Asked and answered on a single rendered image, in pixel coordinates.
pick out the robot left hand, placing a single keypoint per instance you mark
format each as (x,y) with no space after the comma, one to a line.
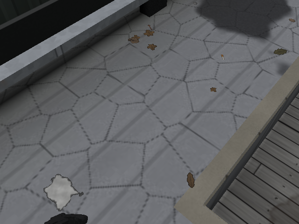
(64,218)

